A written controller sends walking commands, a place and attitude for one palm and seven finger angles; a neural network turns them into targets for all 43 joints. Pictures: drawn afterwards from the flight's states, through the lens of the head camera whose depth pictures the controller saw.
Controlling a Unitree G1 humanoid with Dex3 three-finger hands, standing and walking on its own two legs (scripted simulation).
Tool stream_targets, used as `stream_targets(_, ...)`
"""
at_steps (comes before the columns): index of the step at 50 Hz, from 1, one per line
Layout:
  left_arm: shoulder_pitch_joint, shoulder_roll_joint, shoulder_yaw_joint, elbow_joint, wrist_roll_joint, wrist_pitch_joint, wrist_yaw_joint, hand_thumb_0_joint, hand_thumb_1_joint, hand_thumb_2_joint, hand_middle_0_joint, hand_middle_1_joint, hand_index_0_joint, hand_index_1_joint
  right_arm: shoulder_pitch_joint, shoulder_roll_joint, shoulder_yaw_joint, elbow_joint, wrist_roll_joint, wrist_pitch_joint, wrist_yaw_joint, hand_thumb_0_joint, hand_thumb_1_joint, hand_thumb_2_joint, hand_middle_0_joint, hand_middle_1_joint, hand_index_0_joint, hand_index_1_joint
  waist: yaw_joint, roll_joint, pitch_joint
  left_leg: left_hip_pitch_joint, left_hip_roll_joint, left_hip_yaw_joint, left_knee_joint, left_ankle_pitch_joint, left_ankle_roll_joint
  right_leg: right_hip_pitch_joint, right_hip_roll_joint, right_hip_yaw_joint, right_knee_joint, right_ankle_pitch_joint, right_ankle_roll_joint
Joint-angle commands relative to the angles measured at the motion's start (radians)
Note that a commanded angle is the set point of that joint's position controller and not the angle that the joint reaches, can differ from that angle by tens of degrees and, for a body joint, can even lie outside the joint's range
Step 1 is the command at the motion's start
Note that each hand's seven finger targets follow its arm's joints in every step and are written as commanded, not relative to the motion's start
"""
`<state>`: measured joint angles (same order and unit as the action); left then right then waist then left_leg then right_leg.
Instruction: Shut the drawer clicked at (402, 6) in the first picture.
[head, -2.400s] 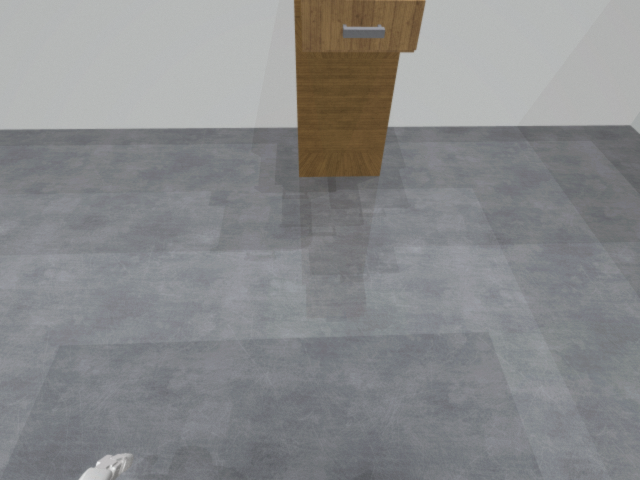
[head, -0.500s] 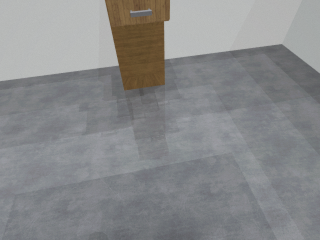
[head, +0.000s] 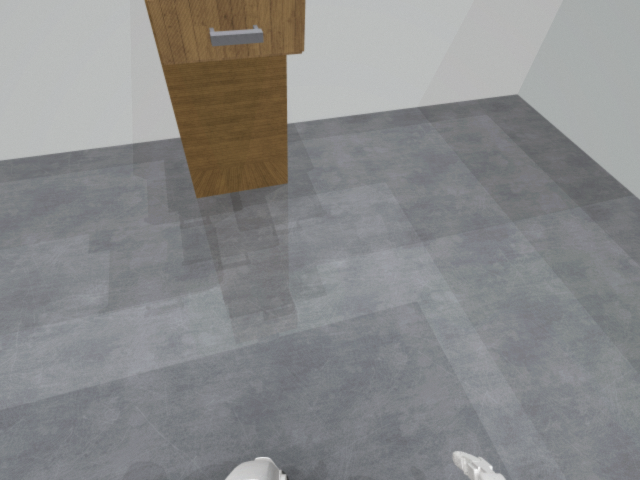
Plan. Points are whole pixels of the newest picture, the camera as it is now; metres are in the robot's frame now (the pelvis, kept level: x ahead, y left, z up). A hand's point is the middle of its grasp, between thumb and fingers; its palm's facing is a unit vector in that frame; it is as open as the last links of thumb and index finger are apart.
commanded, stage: walk to a spot facing it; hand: left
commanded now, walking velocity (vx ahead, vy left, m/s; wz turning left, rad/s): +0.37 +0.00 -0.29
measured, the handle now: (235, 33) +1.02 +0.33 +0.06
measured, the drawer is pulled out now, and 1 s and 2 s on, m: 0.30 0.30 0.30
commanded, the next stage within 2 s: turn to face it in 1.38 s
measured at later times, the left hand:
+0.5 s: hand (219, 360) +0.30 +0.20 -0.15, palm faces -0.20 -0.97 -0.11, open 7.4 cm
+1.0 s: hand (265, 279) +0.47 +0.16 -0.15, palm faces -0.27 -0.94 -0.21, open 7.3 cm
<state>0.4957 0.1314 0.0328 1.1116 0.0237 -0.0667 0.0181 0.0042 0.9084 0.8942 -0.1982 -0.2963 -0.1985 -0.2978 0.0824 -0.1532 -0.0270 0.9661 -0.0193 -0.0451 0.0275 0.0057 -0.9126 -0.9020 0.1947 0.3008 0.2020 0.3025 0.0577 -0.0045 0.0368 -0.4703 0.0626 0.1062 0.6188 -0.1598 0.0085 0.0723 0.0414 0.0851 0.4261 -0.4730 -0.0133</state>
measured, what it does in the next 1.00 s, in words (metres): walks ahead, turning right: right foot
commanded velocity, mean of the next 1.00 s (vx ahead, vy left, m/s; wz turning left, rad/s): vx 0.36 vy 0.00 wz -0.28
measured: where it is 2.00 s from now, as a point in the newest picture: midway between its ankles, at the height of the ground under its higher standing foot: (348, 353)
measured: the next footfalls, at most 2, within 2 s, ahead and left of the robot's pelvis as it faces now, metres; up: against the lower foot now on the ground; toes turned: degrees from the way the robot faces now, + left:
right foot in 0.70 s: +0.37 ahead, -0.09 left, +0.00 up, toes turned -25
left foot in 1.16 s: +0.67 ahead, +0.05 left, +0.00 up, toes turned -11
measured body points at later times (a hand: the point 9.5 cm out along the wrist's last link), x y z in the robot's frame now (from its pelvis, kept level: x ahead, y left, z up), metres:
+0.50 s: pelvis +0.19 +0.05 +0.02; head +0.20 +0.07 +0.47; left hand +0.31 +0.25 -0.14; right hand +0.04 -0.12 -0.12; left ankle +0.11 +0.09 -0.72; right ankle +0.28 -0.11 -0.65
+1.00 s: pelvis +0.40 -0.02 +0.02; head +0.41 -0.02 +0.47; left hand +0.48 +0.21 -0.13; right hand +0.39 -0.27 -0.12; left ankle +0.54 +0.10 -0.66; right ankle +0.33 -0.07 -0.72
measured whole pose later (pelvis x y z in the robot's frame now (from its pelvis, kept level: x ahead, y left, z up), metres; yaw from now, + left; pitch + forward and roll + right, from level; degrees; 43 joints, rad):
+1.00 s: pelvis +0.40 -0.02 +0.02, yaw -19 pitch +0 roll -2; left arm 0.33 0.17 0.05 1.08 0.02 -0.07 0.01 -0.01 0.93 0.89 -0.19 -0.30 -0.19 -0.30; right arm 0.20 -0.20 -0.07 1.00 -0.03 -0.03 0.00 0.02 -0.95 -0.90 0.19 0.30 0.20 0.30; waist -0.01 0.03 0.02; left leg -0.60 0.18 0.06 0.95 -0.20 -0.05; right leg -0.09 0.06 -0.12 0.39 -0.30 -0.07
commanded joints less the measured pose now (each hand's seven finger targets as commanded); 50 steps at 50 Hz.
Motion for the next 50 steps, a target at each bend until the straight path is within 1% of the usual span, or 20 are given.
stream_targets(1,0.053,0.093,0.032,-0.072,-0.018,-0.017,-0.002,0.0,0.9,0.9,-0.2,-0.3,-0.2,-0.3,0.467,-0.31,-0.084,0.062,-0.009,-0.019,-0.039,0.0,-0.9,-0.9,0.2,0.3,0.2,0.3,-0.172,0.295,-0.28,0.719,0.441,-0.648,-0.316,-0.027,0.179,-0.619,0.03,-0.043,0.883,-0.075,-0.036)
stream_targets(2,-0.009,0.115,0.032,-0.078,-0.011,-0.009,0.002,0.0,0.9,0.9,-0.2,-0.3,-0.2,-0.3,0.365,-0.255,-0.073,0.049,-0.003,-0.016,-0.041,0.0,-0.9,-0.9,0.2,0.3,0.2,0.3,-0.145,0.183,-0.146,0.556,0.431,-0.595,-0.389,-0.196,0.181,-0.654,-0.048,-0.008,0.953,-0.02,-0.044)
stream_targets(4,-0.103,0.093,0.039,-0.086,0.004,0.007,-0.017,0.0,0.9,0.9,-0.2,-0.3,-0.2,-0.3,0.244,-0.128,-0.04,0.022,-0.003,-0.032,-0.042,0.0,-0.9,-0.9,0.2,0.3,0.2,0.3,-0.089,0.072,0.04,0.287,0.343,-0.412,-0.429,-0.194,0.134,-0.665,-0.123,-0.027,0.939,0.139,-0.031)
stream_targets(7,-0.049,0.043,0.034,-0.066,0.014,0.05,-0.029,0.0,0.9,0.9,-0.2,-0.3,-0.2,-0.3,0.235,-0.07,-0.024,0.045,-0.002,-0.052,-0.046,0.0,-0.9,-0.9,0.2,0.3,0.2,0.3,-0.023,0.077,0.05,0.159,0.256,-0.174,-0.444,-0.098,0.085,-0.587,-0.14,-0.047,0.86,0.219,-0.012)
stream_targets(9,-0.057,0.037,0.042,-0.072,0.017,0.068,-0.031,0.0,0.9,0.9,-0.2,-0.3,-0.2,-0.3,0.255,-0.052,-0.029,0.05,0.001,-0.059,-0.049,0.0,-0.9,-0.9,0.2,0.3,0.2,0.3,-0.017,0.109,0.059,0.151,0.225,-0.098,-0.471,-0.068,0.062,-0.625,-0.147,-0.052,0.839,0.301,0.001)
stream_targets(16,-0.216,0.066,0.051,-0.121,0.013,0.082,-0.038,0.0,0.9,0.9,-0.2,-0.3,-0.2,-0.3,0.397,-0.07,-0.019,0.1,0.009,-0.067,-0.063,0.0,-0.9,-0.9,0.2,0.3,0.2,0.3,-0.047,0.079,0.076,0.387,0.213,-0.013,-0.443,0.273,-0.019,-0.835,-0.145,-0.079,0.74,0.417,0.022)
stream_targets(25,-0.467,0.045,0.027,-0.186,0.005,0.067,-0.048,0.0,0.9,0.9,-0.2,-0.3,-0.2,-0.3,0.587,-0.057,-0.006,0.185,-0.006,-0.053,-0.074,0.0,-0.9,-0.9,0.2,0.3,0.2,0.3,-0.135,0.097,0.136,0.578,0.252,0.051,-0.398,0.521,0.046,-0.812,-0.116,-0.209,0.411,0.32,-0.015)
stream_targets(27,-0.482,0.034,0.024,-0.193,0.004,0.063,-0.047,0.0,0.9,0.9,-0.2,-0.3,-0.2,-0.3,0.589,-0.062,-0.008,0.192,-0.008,-0.047,-0.074,0.0,-0.9,-0.9,0.2,0.3,0.2,0.3,-0.127,0.101,0.143,0.593,0.258,0.097,-0.372,0.631,0.061,-0.77,-0.096,-0.239,0.347,0.279,-0.037)
stream_targets(30,-0.413,0.047,0.023,-0.176,0.005,0.052,-0.038,0.0,0.9,0.9,-0.2,-0.3,-0.2,-0.3,0.586,-0.087,-0.013,0.198,-0.006,-0.039,-0.073,0.0,-0.9,-0.9,0.2,0.3,0.2,0.3,-0.09,0.119,0.08,0.622,0.262,0.142,-0.223,0.997,0.058,-0.617,-0.019,-0.304,0.275,0.178,-0.08)
stream_targets(32,-0.276,0.072,0.034,-0.141,0.009,0.039,-0.031,0.0,0.9,0.9,-0.2,-0.3,-0.2,-0.3,0.54,-0.113,-0.021,0.18,0.0,-0.035,-0.07,0.0,-0.9,-0.9,0.2,0.3,0.2,0.3,-0.024,0.162,-0.005,0.597,0.254,0.173,-0.042,1.112,0.042,-0.437,0.022,-0.33,0.21,0.18,-0.103)
stream_targets(33,-0.162,0.104,0.047,-0.109,0.012,0.026,-0.03,0.0,0.9,0.9,-0.2,-0.3,-0.2,-0.3,0.501,-0.123,-0.026,0.167,0.006,-0.035,-0.066,0.0,-0.9,-0.9,0.2,0.3,0.2,0.3,0.036,0.158,-0.067,0.491,0.237,0.188,0.131,0.995,0.029,-0.241,0.009,-0.305,0.128,0.258,-0.118)
stream_targets(34,-0.025,0.175,0.066,-0.072,0.012,0.015,-0.024,0.0,0.9,0.9,-0.2,-0.3,-0.2,-0.3,0.469,-0.103,-0.026,0.141,0.019,-0.037,-0.054,0.0,-0.9,-0.9,0.2,0.3,0.2,0.3,0.095,0.052,-0.163,0.253,0.2,0.192,0.396,0.655,0.011,0.032,-0.14,-0.121,0.083,0.346,-0.183)
stream_targets(35,0.053,0.256,0.085,-0.056,0.0,0.01,-0.009,0.0,0.9,0.9,-0.2,-0.3,-0.2,-0.3,0.471,-0.034,-0.019,0.101,0.032,-0.044,-0.053,0.0,-0.9,-0.9,0.2,0.3,0.2,0.3,0.084,-0.135,-0.255,-0.07,0.014,0.157,0.735,-0.337,-0.039,0.25,-0.448,0.389,0.003,0.56,-0.332)
stream_targets(36,0.018,0.282,0.088,-0.061,-0.019,0.018,-0.002,0.0,0.9,0.9,-0.2,-0.3,-0.2,-0.3,0.373,-0.053,-0.027,0.074,0.023,-0.038,-0.054,0.0,-0.9,-0.9,0.2,0.3,0.2,0.3,0.075,-0.065,-0.193,-0.173,0.008,-0.004,0.867,-0.393,-0.014,0.191,-0.477,0.436,-0.097,0.57,-0.377)
stream_targets(37,-0.045,0.244,0.08,-0.069,-0.023,0.025,0.004,0.0,0.9,0.9,-0.2,-0.3,-0.2,-0.3,0.315,-0.022,-0.033,0.057,0.017,-0.037,-0.051,0.0,-0.9,-0.9,0.2,0.3,0.2,0.3,0.043,0.022,-0.024,-0.217,0.057,-0.054,0.843,-0.295,-0.006,0.04,-0.447,0.294,-0.119,0.603,-0.316)
stream_targets(38,-0.103,0.194,0.063,-0.078,-0.02,0.013,0.0,0.0,0.9,0.9,-0.2,-0.3,-0.2,-0.3,0.334,-0.01,-0.03,0.06,0.008,-0.025,-0.047,0.0,-0.9,-0.9,0.2,0.3,0.2,0.3,-0.005,-0.032,-0.012,-0.182,0.089,-0.069,0.802,-0.209,-0.02,-0.089,-0.39,0.237,-0.145,0.537,-0.26)
stream_targets(39,-0.145,0.147,0.046,-0.08,-0.018,0.003,0.001,0.0,0.9,0.9,-0.2,-0.3,-0.2,-0.3,0.343,-0.013,-0.029,0.075,0.0,-0.011,-0.045,0.0,-0.9,-0.9,0.2,0.3,0.2,0.3,-0.046,-0.001,0.029,-0.136,0.112,-0.075,0.756,-0.166,-0.026,-0.206,-0.358,0.157,-0.178,0.49,-0.218)
stream_targets(43,-0.175,0.112,0.032,-0.089,-0.001,-0.021,0.002,0.0,0.9,0.9,-0.2,-0.3,-0.2,-0.3,0.366,0.015,-0.03,0.076,-0.008,0.021,-0.035,0.0,-0.9,-0.9,0.2,0.3,0.2,0.3,-0.109,-0.019,0.062,-0.063,0.121,-0.047,0.561,-0.116,-0.049,-0.375,-0.269,-0.02,-0.209,0.53,-0.177)
stream_targets(45,-0.164,0.122,0.031,-0.078,-0.002,-0.027,-0.003,0.0,0.9,0.9,-0.2,-0.3,-0.2,-0.3,0.308,0.01,-0.031,0.052,-0.007,0.021,-0.022,0.0,-0.9,-0.9,0.2,0.3,0.2,0.3,-0.105,-0.073,0.056,-0.087,0.118,-0.035,0.463,-0.053,-0.06,-0.346,-0.24,-0.041,-0.216,0.533,-0.17)
stream_targets(50,-0.081,0.143,0.03,-0.048,-0.002,-0.027,-0.005,0.0,0.9,0.9,-0.2,-0.3,-0.2,-0.3,0.079,-0.028,-0.023,-0.024,-0.006,0.002,-0.001,0.0,-0.9,-0.9,0.2,0.3,0.2,0.3,-0.038,-0.12,0.072,-0.115,0.097,0.0,0.181,0.0,-0.057,-0.211,-0.239,-0.031,-0.176,0.609,-0.153)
